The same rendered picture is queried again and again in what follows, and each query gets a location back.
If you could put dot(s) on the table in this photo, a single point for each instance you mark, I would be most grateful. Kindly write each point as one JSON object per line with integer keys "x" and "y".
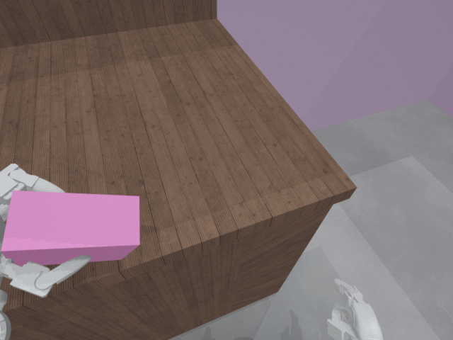
{"x": 154, "y": 98}

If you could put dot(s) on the sponge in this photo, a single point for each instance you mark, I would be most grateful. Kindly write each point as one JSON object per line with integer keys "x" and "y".
{"x": 51, "y": 228}

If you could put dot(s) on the right robot hand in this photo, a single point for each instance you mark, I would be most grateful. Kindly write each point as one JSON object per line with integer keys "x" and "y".
{"x": 358, "y": 324}

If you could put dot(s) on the left robot hand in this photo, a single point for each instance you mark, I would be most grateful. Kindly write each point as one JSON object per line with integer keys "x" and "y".
{"x": 32, "y": 277}

